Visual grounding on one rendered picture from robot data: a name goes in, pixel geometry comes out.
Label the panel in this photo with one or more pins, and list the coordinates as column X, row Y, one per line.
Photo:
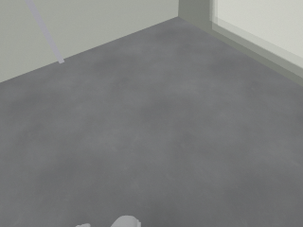
column 44, row 29

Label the robot left thigh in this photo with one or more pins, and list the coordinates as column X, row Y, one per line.
column 126, row 221

